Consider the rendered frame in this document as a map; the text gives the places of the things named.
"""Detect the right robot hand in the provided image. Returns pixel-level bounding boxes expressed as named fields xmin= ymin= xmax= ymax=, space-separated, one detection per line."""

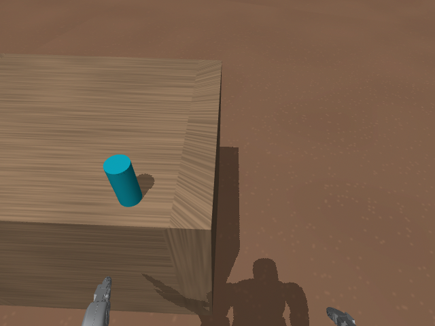
xmin=326 ymin=307 xmax=356 ymax=326

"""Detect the can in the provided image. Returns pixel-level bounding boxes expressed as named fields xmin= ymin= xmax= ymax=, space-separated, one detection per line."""
xmin=103 ymin=154 xmax=142 ymax=207

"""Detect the left robot hand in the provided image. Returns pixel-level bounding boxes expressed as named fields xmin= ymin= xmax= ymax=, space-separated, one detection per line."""
xmin=82 ymin=276 xmax=111 ymax=326

